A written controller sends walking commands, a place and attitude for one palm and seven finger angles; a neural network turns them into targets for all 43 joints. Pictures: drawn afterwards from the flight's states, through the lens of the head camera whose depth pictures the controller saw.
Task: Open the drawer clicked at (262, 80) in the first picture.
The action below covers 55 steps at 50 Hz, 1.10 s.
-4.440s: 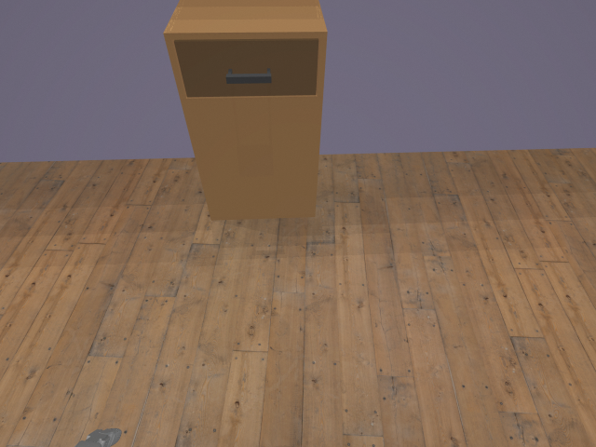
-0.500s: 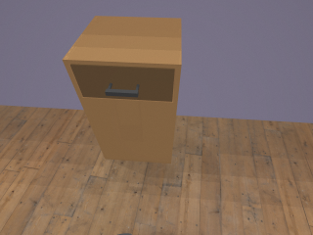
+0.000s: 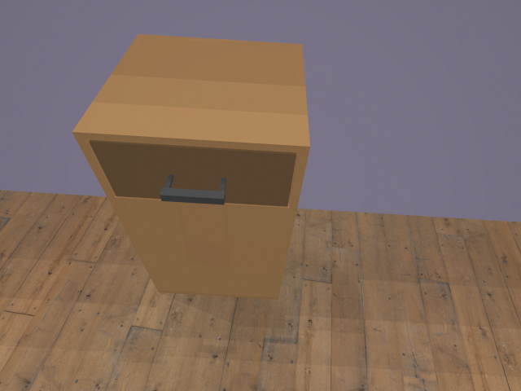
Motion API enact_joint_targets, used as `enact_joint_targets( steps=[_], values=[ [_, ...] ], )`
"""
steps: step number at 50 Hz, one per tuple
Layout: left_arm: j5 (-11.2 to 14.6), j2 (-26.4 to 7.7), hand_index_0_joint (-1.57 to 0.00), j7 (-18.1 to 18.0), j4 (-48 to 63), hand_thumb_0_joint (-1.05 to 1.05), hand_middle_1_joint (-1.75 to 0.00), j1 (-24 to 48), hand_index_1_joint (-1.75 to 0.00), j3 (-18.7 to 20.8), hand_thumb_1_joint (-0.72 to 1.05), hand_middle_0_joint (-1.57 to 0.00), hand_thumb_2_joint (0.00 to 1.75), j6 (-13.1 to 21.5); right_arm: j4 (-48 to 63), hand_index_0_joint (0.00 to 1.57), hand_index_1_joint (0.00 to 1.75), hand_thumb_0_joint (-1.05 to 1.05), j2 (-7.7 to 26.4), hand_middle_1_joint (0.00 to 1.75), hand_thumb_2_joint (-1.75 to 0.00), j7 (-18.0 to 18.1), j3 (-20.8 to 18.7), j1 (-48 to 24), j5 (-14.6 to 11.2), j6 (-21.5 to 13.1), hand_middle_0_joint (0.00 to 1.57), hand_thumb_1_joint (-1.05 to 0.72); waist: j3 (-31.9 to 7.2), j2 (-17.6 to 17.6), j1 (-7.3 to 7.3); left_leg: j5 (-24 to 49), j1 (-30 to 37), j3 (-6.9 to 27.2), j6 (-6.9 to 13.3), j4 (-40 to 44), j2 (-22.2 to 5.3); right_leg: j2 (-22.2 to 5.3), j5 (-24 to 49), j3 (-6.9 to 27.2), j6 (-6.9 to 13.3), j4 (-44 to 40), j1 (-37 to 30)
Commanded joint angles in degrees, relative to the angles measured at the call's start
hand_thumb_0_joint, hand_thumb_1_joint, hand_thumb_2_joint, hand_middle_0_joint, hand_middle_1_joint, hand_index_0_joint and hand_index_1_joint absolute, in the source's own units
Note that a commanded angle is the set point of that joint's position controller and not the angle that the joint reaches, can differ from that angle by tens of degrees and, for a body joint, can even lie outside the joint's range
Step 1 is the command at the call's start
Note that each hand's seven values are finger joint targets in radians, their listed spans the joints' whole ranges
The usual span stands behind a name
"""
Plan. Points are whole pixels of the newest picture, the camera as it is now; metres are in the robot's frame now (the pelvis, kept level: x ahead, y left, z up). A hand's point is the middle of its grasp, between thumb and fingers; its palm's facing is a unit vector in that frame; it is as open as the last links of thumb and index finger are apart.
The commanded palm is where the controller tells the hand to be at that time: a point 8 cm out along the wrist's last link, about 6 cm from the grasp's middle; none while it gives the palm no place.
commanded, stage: come to a stop and stand still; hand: left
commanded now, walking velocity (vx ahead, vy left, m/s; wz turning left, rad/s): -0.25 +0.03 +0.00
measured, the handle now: (195, 188) +0.52 +0.17 -0.07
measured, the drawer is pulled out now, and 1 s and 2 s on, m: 0.00 0.00 0.00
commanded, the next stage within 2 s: look again from close up in 0.94 s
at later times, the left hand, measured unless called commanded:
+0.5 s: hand out of the picture +0.06 +0.22 -0.18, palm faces +0.02 -0.97 -0.24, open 7.3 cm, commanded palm none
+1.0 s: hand out of the picture +0.00 +0.23 -0.17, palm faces +0.00 -0.97 -0.24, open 7.3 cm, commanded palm none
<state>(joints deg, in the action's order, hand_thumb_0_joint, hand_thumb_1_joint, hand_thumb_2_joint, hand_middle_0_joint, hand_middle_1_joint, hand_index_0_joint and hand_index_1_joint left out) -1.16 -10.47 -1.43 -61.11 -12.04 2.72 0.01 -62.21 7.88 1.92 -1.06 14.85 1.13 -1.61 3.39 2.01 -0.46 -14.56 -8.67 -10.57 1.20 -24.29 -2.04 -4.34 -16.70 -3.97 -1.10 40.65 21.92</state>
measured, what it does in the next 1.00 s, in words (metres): steps on the spot: right foot, then left foot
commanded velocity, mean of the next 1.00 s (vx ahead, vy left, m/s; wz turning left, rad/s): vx -0.04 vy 0.03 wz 0.00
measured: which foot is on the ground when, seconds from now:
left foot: down 0.00-0.10, up 0.12-0.40, down 0.42-1.00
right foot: up 0.00-0.04, down 0.06-1.00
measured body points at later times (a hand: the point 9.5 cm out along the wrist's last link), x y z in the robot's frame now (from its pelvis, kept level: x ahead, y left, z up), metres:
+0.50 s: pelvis -0.02 +0.02 -0.02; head -0.01 +0.03 +0.43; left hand +0.06 +0.27 -0.16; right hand +0.07 -0.23 -0.15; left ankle -0.03 +0.13 -0.74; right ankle +0.06 -0.12 -0.74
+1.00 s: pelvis -0.03 +0.05 -0.01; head -0.04 +0.04 +0.44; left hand +0.00 +0.28 -0.15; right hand -0.04 -0.18 -0.17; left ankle -0.03 +0.13 -0.74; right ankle +0.04 -0.10 -0.74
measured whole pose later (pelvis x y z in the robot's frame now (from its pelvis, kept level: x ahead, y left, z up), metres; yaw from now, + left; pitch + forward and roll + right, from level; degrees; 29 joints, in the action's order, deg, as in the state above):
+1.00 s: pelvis -0.03 +0.05 -0.01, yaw +0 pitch -2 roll +1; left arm -1.5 -10.4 -1.8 -54.6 -18.4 0.2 -1.4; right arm -56.3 9.6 0.2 -0.2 21.1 1.0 1.4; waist 0.9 -0.4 -0.8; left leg -16.1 -12.7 -4.4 2.7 -30.4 1.6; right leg -3.5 -9.1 -0.9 -1.7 29.4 18.5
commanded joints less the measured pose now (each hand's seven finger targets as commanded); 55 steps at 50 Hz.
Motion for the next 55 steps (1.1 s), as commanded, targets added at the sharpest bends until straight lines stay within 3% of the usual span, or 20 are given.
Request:
enact_joint_targets(
  steps=[1, 3, 5, 6, 7, 9, 17, 18, 19, 20, 21, 22, 23, 25, 28, 32, 35, 39, 41, 55],
  values=[
    [-0.11, -3.43, -0.2, -0.04, 1.01, 0.0, -0.3, -7.33, -0.3, 0.45, 0.9, -0.2, 0.9, -0.57, 1.87, 0.2, 0.3, 0.0, 8.09, 0.3, -0.9, 0.56, -2.58, 0.37, -0.29, 0.71, 0.2, -0.9, -1.58, -8.1, 2.36, 29.47, -1.97, 6.33, 3.18, -0.35, -11.94, -0.6, 12.29, -0.55, 0.03, -11.81, -9.11],
    [-0.48, -7.75, -0.2, -0.41, 1.98, 0.0, -0.3, -6.99, -0.3, 1.15, 0.9, -0.2, 0.9, -0.15, 2.46, 0.2, 0.3, 0.0, 6.57, 0.3, -0.9, 0.07, -2.99, 2.62, -0.59, 1.49, 0.2, -0.9, -3.65, 0.11, 1.48, 13.21, -6.86, 4.11, -0.38, -6.99, -5.83, -7.43, 38.74, 6.91, 3.1, -11.2, -13.82],
    [-0.19, -11.11, -0.2, -0.73, 2.21, 0.0, -0.3, -7.7, -0.3, 2.03, 0.9, -0.2, 0.9, 0.2, 2.82, 0.2, 0.3, 0.0, 3.99, 0.3, -0.9, 0.02, -3.02, 3.66, -0.98, 3.01, 0.2, -0.9, -8.44, 13.54, 2.21, -17.48, -11.03, 3.37, -2.66, -23.65, 0.62, -17.55, 59.11, 14.63, 11.5, -15.42, -17.93],
    [-0.08, -10.58, -0.2, -1.12, 2.65, 0.0, -0.3, -7.57, -0.3, 2.13, 0.9, -0.2, 0.9, 0.02, 3.71, 0.2, 0.3, 0.0, 5.0, 0.3, -0.9, 0.19, -3.25, 1.65, -1.01, 3.5, 0.2, -0.9, -9.37, 13.53, 3.71, -22.44, -12.8, 7.79, -2.22, -32.01, 0.74, -19.14, 60.67, 15.87, 14.0, -16.34, -17.37],
    [-0.24, -10.01, -0.2, -1.33, 3.22, 0.0, -0.3, -5.31, -0.3, 2.14, 0.9, -0.2, 0.9, -0.24, 3.84, 0.2, 0.3, 0.0, 4.97, 0.3, -0.9, 0.25, -3.46, 0.76, -1.08, 3.71, 0.2, -0.9, -8.61, 9.72, 2.84, -21.01, -15.42, 10.31, -2.31, -38.26, 1.1, -18.34, 58.8, 14.71, 14.85, -15.98, -17.94],
    [-0.34, -9.73, -0.2, -1.76, 5.43, 0.0, -0.3, -1.47, -0.3, 2.41, 0.9, -0.2, 0.9, -0.68, 4.08, 0.2, 0.3, 0.0, 4.97, 0.3, -0.9, -0.04, -3.47, 0.19, -1.03, 4.2, 0.2, -0.9, -8.23, 4.04, 2.02, -17.65, -16.41, 11.96, -2.79, -41.38, 0.7, -16.82, 50.24, 11.75, 13.77, -16.37, -15.64],
    [-0.94, -10.89, -0.2, -1.06, 7.53, 0.0, -0.3, 1.78, -0.3, 3.04, 0.9, -0.2, 0.9, -1.26, 5.99, 0.2, 0.3, 0.0, 4.74, 0.3, -0.9, -1.03, -2.87, 1.93, -0.58, 3.77, 0.2, -0.9, -8.32, 8.71, 1.0, -10.65, -8.61, 7.97, -3.17, -17.21, 1.15, -12.65, 22.65, 9.98, 10.57, -19.77, -11.65],
    [-1.16, -15.64, -0.2, -1.56, 12.18, 0.0, -0.3, 3.07, -0.3, 0.75, 0.9, -0.2, 0.9, -0.67, 11.39, 0.2, 0.3, 0.0, 12.04, 0.3, -0.9, -1.53, -2.75, 4.97, 0.18, 2.95, 0.2, -0.9, -7.28, 8.11, -3.31, -8.04, -8.89, 10.94, -2.57, -5.79, 1.38, -11.29, 27.78, 11.94, 7.46, -11.52, -17.52],
    [-0.35, -11.21, -0.2, -2.09, 13.21, 0.0, -0.3, 2.36, -0.3, 1.42, 0.9, -0.2, 0.9, -0.94, 12.8, 0.2, 0.3, 0.0, 10.34, 0.3, -0.9, -1.1, -3.51, 4.81, 0.3, 1.59, 0.2, -0.9, -14.56, 1.11, -2.91, -2.15, -4.78, 9.45, -1.9, -1.76, 0.5, -8.98, 12.09, 7.09, 4.8, -6.31, -12.96],
    [0.54, -8.53, -0.2, -1.68, 15.19, 0.0, -0.3, 2.41, -0.3, 0.29, 0.9, -0.2, 0.9, -1.48, 15.02, 0.2, 0.3, 0.0, 12.83, 0.3, -0.9, -0.92, -3.47, 3.16, 1.11, 1.37, 0.2, -0.9, -14.96, -11.95, -1.81, 6.38, -2.74, 15.67, 0.07, 1.98, -4.63, -3.04, 3.35, 2.49, 2.75, -2.97, -9.42],
    [0.31, -6.72, -0.2, -1.16, 15.74, 0.0, -0.3, -0.01, -0.3, -0.13, 0.9, -0.2, 0.9, -1.96, 17.16, 0.2, 0.3, 0.0, 14.67, 0.3, -0.9, -0.37, -3.98, -0.64, 1.33, 1.88, 0.2, -0.9, -11.3, -16.03, 0.15, 8.32, -5.29, 17.54, 2.36, 2.31, -9.38, 0.84, -3.92, -0.87, 1.39, -2.34, -4.79],
    [-0.06, -6.07, -0.2, -0.77, 15.94, 0.0, -0.3, -1.19, -0.3, -0.32, 0.9, -0.2, 0.9, -2.44, 19.0, 0.2, 0.3, 0.0, 15.27, 0.3, -0.9, -0.27, -3.89, -2.6, 1.31, 2.36, 0.2, -0.9, -8.04, -12.86, 0.42, 0.78, -9.64, 17.24, 3.5, 2.32, -9.12, 2.41, -4.96, -1.61, 1.33, -1.12, -4.43],
    [-0.63, -6.06, -0.2, -0.33, 16.13, 0.0, -0.3, -0.48, -0.3, -0.77, 0.9, -0.2, 0.9, -3.09, 19.53, 0.2, 0.3, 0.0, 15.39, 0.3, -0.9, -0.44, -3.49, -2.97, 1.16, 2.37, 0.2, -0.9, -3.72, -17.14, -0.14, -4.16, -14.39, 18.57, 3.99, 4.39, -9.01, 3.31, -5.44, -1.37, 1.43, 0.85, -3.89],
    [-0.91, -6.37, -0.2, 0.38, 16.1, 0.0, -0.3, -2.04, -0.3, -0.68, 0.9, -0.2, 0.9, -3.18, 20.06, 0.2, 0.3, 0.0, 14.32, 0.3, -0.9, -0.17, -3.08, -3.11, 1.06, 2.44, 0.2, -0.9, 3.58, -14.3, 0.4, -6.92, -20.91, 18.19, 4.48, 5.88, -9.13, 3.59, -3.93, -0.71, 1.15, 4.55, -2.72],
    [-0.67, -6.44, -0.2, 0.78, 15.26, 0.0, -0.3, -6.88, -0.3, -0.73, 0.9, -0.2, 0.9, -2.04, 20.29, 0.2, 0.3, 0.0, 13.54, 0.3, -0.9, -0.37, -2.4, -2.1, 0.8, 2.16, 0.2, -0.9, 2.14, -7.98, 1.86, -4.3, -18.7, 16.37, 4.08, 0.72, -7.22, 3.27, 1.09, 0.16, 1.21, -4.11, -6.2],
    [-0.25, -11.33, -0.2, 0.2, 16.39, 0.0, -0.3, -4.64, -0.3, 0.14, 0.9, -0.2, 0.9, -0.74, 19.17, 0.2, 0.3, 0.0, 10.61, 0.3, -0.9, -0.8, -2.16, 3.77, 0.2, 2.37, 0.2, -0.9, -0.98, 7.0, -1.38, -9.59, -11.87, 10.95, 1.42, -10.22, 1.46, -5.15, -9.31, 14.95, 5.4, -17.84, 0.86],
    [-0.18, -11.17, -0.2, -0.25, 16.6, 0.0, -0.3, -2.42, -0.3, 0.18, 0.9, -0.2, 0.9, -0.89, 16.75, 0.2, 0.3, 0.0, 9.14, 0.3, -0.9, -1.27, -1.91, 7.01, 0.23, 2.2, 0.2, -0.9, -1.03, 3.93, -2.95, -6.86, -5.5, 11.02, 1.63, -8.25, 1.34, -5.27, -13.09, 13.34, 5.03, -19.85, 6.23],
    [-0.17, -7.88, -0.2, -0.29, 14.86, 0.0, -0.3, -4.95, -0.3, -0.71, 0.9, -0.2, 0.9, -0.98, 15.56, 0.2, 0.3, 0.0, 11.64, 0.3, -0.9, -1.33, -1.87, 4.64, 0.35, 1.23, 0.2, -0.9, 0.25, -7.56, -0.22, -11.87, -14.09, 20.14, 3.3, 7.6, -6.71, 1.58, -1.0, 2.39, 1.42, -9.39, -2.76],
    [-0.24, -6.55, -0.2, -0.29, 12.94, 0.0, -0.3, -7.12, -0.3, -0.99, 0.9, -0.2, 0.9, -0.58, 14.74, 0.2, 0.3, 0.0, 11.67, 0.3, -0.9, -1.04, -1.82, 3.17, 0.17, 0.93, 0.2, -0.9, -0.75, -5.58, 1.11, -9.37, -15.49, 19.36, 3.3, 7.63, -6.45, 1.35, 3.98, 2.59, 1.23, -9.89, -7.97],
    [0.16, -4.62, -0.2, -0.98, 6.53, 0.0, -0.3, -8.79, -0.3, -1.24, 0.9, -0.2, 0.9, 0.48, 6.33, 0.2, 0.3, 0.0, 7.31, 0.3, -0.9, -0.75, -0.97, 7.5, -0.28, 0.95, 0.2, -0.9, -0.11, -1.68, 0.0, -5.13, -10.85, 13.97, 1.31, 4.72, -2.88, -1.76, 4.33, 7.05, 1.99, -16.91, -8.76]
  ],
)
